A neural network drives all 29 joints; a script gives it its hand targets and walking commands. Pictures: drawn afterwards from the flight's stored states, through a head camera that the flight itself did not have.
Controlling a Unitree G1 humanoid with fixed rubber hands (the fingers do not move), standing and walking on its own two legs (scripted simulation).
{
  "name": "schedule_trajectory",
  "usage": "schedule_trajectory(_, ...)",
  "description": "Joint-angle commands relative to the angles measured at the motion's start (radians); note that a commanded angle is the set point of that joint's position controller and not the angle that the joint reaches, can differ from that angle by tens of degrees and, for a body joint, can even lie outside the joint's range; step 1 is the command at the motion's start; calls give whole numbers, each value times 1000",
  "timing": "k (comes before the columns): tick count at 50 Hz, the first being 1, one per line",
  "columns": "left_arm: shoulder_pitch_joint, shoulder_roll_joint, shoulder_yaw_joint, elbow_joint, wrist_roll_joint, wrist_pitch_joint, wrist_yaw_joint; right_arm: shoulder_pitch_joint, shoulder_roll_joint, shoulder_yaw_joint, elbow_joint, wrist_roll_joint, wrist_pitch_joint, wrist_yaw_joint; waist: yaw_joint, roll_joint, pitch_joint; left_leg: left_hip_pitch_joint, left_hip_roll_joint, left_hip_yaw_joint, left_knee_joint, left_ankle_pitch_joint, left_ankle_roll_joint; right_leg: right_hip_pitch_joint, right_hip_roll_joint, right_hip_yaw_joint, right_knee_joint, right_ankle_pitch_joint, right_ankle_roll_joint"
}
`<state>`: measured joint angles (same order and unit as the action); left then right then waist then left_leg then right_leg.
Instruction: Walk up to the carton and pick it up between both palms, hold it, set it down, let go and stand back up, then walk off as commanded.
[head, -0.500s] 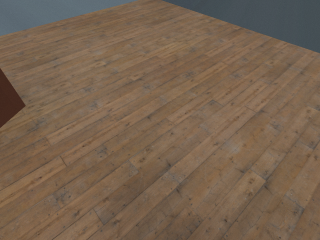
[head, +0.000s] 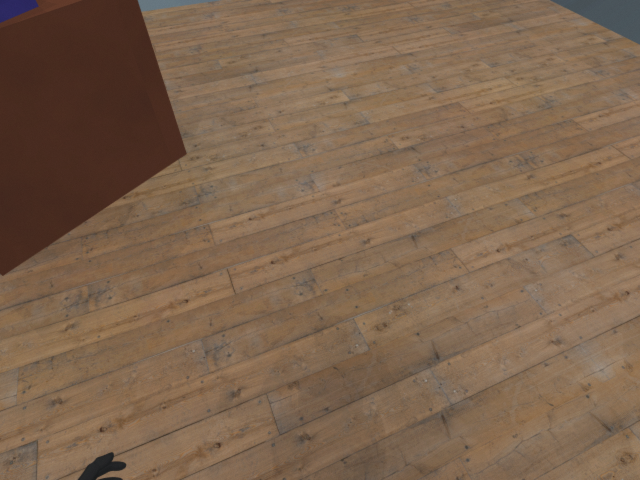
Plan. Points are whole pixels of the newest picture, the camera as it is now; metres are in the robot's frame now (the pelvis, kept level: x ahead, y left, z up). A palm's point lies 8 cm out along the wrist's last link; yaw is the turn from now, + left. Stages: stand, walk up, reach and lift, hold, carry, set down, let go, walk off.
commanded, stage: walk up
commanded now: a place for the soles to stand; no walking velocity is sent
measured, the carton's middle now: out of the picture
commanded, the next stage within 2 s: none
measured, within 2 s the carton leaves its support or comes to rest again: neither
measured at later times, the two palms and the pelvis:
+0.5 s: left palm (18, 416) +0.24 +0.41 -0.08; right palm (454, 360) +0.32 -0.20 -0.11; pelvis +0.17 +0.08 +0.00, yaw +15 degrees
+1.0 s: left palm out of the picture +0.24 +0.49 -0.10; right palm (360, 267) +0.49 -0.07 -0.11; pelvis +0.29 +0.17 -0.01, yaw +26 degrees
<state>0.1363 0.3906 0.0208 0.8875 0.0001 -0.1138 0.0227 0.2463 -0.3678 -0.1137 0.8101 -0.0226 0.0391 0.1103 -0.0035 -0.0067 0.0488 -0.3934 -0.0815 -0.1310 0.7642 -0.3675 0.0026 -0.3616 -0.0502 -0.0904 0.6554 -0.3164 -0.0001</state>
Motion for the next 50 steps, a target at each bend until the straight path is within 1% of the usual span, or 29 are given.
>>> schedule_trajectory(1, 86, 375, 148, -75, 40, -39, 26, -137, -259, -29, -136, -14, -26, -13, 82, -46, -120, -497, 128, 1, 330, -64, -9, 529, -530, 569, -447, -105, -215)
schedule_trajectory(3, 43, 288, 127, -95, 29, -34, 16, -98, -233, -28, -104, -5, -29, 1, 36, -84, -69, -446, 167, 37, 272, -8, -9, 488, -395, 272, -352, 184, -174)
schedule_trajectory(5, 131, 298, 127, -78, 25, -26, 10, -128, -198, -15, -110, -5, -33, 14, 58, -160, -69, -388, 172, 95, 176, -53, 2, 517, -343, 151, -265, 463, -175)
schedule_trajectory(7, 174, 330, 146, -79, 24, -21, 4, -221, -197, -11, -143, 5, -34, 21, 102, -174, -65, -401, 178, 128, 67, -88, 16, 548, -363, 129, -211, 498, -195)
schedule_trajectory(9, 160, 356, 146, -87, 28, -15, -4, -242, -201, -22, -137, 9, -39, 18, 91, -215, -48, -307, 174, 157, -21, -83, 22, 455, -373, 104, -187, 400, -198)
schedule_trajectory(11, 70, 369, 147, -106, 25, -3, -12, -98, -202, -31, -85, 17, -44, 12, -16, -239, -79, -48, 126, 223, -118, -35, 52, 295, -329, -2, -103, 391, -155)
schedule_trajectory(12, 27, 325, 130, -115, 20, 3, -15, 100, -241, -59, -24, 5, -52, 5, -129, -96, -201, 247, 74, 167, -259, 1, 79, 185, -227, -99, 209, 383, -100)
schedule_trajectory(13, 33, 213, 88, -152, 22, 3, -19, 213, -359, -100, 9, -8, -58, -17, -170, 196, -198, 453, 165, -162, -344, -12, 147, -116, -88, -102, 549, 258, -33)
schedule_trajectory(14, -10, 163, 66, -199, 0, -7, -18, 151, -445, -111, -15, -2, -62, -29, -133, 423, -146, 548, 317, -588, -454, 231, 271, -479, 57, -3, 643, -214, 10)
schedule_trajectory(15, -61, 245, 73, -183, -3, -14, -5, 155, -397, -104, -17, 23, -68, -37, -135, 183, -130, 665, 342, -586, -379, 401, 336, -565, 13, 79, 627, -236, -16)
schedule_trajectory(18, -16, 219, 68, -148, 5, -26, -15, 127, -300, -62, -31, 27, -67, -62, -76, 147, -104, 554, 276, -357, -278, 685, 288, -478, -38, 78, 445, -174, -11)
schedule_trajectory(22, -1, 229, 85, -117, 7, -26, -20, 15, -276, -42, -91, 12, -71, -51, -22, 145, -30, 271, 261, -382, -321, 537, 276, -265, -19, 84, 219, -188, -16)
schedule_trajectory(26, 71, 216, 98, -79, 10, -47, -11, -34, -259, -35, -122, 16, -75, -42, 34, 138, -42, 94, 184, -324, -190, 624, 222, 41, 29, 38, -45, 20, -37)
schedule_trajectory(27, 199, 231, 111, -57, 22, -56, 0, -90, -229, -24, -139, 36, -79, -41, 122, 73, -138, -59, 112, -216, -23, 632, 152, 353, -3, 96, -229, 143, -66)
schedule_trajectory(28, 370, 344, 143, -21, 41, -62, 10, -115, -138, 8, -172, 42, -90, -44, 196, -169, -262, -261, -2, -48, 259, 382, 77, 636, -243, 360, -320, 130, -129)
schedule_trajectory(29, 311, 403, 153, -34, 23, -58, 14, -25, -158, 9, -145, 25, -80, -52, 132, -226, -287, -410, -36, 40, 420, -124, 44, 702, -526, 615, -369, 182, -159)
schedule_trajectory(30, 250, 365, 144, -60, 11, -54, 11, -42, -241, -13, -114, 9, -63, -58, 101, -57, -222, -423, 59, -16, 504, -118, 20, 616, -548, 591, -344, 175, -187)
schedule_trajectory(32, 138, 294, 132, -108, 11, -44, 12, -62, -221, -8, -98, 6, -62, -40, 58, -66, -93, -443, 137, 3, 506, 12, 9, 491, -443, 336, -335, 213, -218)
schedule_trajectory(34, 110, 265, 123, -112, 11, -40, 9, -51, -220, -14, -86, 8, -61, -19, 35, -117, -59, -383, 166, 51, 377, 42, 0, 444, -335, 140, -285, 433, -162)
schedule_trajectory(37, 178, 331, 142, -111, 22, -37, -1, -147, -179, -6, -113, 13, -55, -5, 81, -215, -31, -343, 198, 110, 190, -68, -8, 405, -359, 100, -265, 449, -222)
schedule_trajectory(39, 192, 330, 139, -123, 22, -39, -7, -203, -187, -13, -116, 11, -60, -5, 90, -148, -13, -304, 197, 131, 84, -86, 5, 351, -377, 101, -249, 449, -225)
schedule_trajectory(40, 172, 361, 144, -130, 27, -35, -10, -170, -173, -11, -103, 18, -63, -2, 77, -233, -45, -233, 195, 148, 28, -62, 8, 336, -362, 54, -230, 405, -218)
schedule_trajectory(42, 87, 364, 139, -144, 29, -22, -17, -55, -201, -32, -61, 10, -70, -6, -4, -222, -92, -54, 154, 212, -66, 4, 30, 217, -331, -11, -145, 234, -176)
schedule_trajectory(43, 24, 341, 122, -158, 28, -12, -17, 82, -222, -54, -24, -1, -72, -13, -92, -151, -140, 144, 110, 246, -150, 61, 43, 114, -288, -85, 16, 202, -147)
schedule_trajectory(44, 66, 257, 95, -162, 28, -7, -23, 225, -294, -79, 41, -5, -79, -29, -148, 116, -213, 341, 78, 108, -249, -3, 80, 1, -164, -120, 384, 198, -97)
schedule_trajectory(45, 59, 173, 69, -210, 9, -12, -30, 203, -419, -109, 8, -8, -85, -47, -130, 360, -122, 427, 295, -458, -433, -27, 208, -365, 4, -99, 587, -72, -19)
schedule_trajectory(46, 8, 227, 71, -214, 0, -11, -19, 181, -433, -112, -8, 15, -91, -54, -121, 276, -107, 487, 362, -641, -472, 23, 316, -509, 14, 29, 600, -211, -21)
schedule_trajectory(47, 6, 249, 75, -183, 2, -18, -17, 150, -396, -96, -16, 33, -92, -61, -92, 144, -61, 474, 372, -589, -408, 105, 332, -498, -23, 72, 569, -201, -21)
schedule_trajectory(50, 54, 227, 73, -136, 13, -27, -30, 101, -297, -51, -50, 29, -87, -69, -47, 168, -62, 333, 309, -423, -328, 269, 295, -349, -32, 65, 360, -260, -30)
